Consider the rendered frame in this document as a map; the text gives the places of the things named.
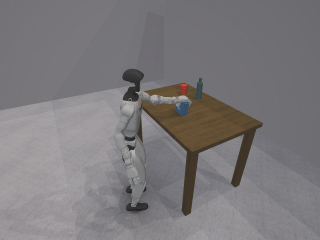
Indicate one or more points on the left robot hand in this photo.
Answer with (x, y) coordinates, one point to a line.
(183, 99)

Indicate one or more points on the robot left thigh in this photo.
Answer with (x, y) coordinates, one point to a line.
(140, 148)

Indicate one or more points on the sponge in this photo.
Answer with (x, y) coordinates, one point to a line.
(184, 106)

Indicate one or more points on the robot right upper arm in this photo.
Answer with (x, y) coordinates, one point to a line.
(127, 113)

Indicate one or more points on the robot left upper arm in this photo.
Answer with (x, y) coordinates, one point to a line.
(154, 99)

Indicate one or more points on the right robot hand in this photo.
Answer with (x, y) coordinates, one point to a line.
(133, 173)

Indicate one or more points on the humanoid robot head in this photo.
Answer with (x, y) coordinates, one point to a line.
(133, 76)

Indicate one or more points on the robot left forearm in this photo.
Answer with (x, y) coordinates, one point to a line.
(168, 100)

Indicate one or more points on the robot right forearm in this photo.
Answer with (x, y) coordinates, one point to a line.
(126, 154)

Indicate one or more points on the table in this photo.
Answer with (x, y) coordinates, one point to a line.
(208, 123)

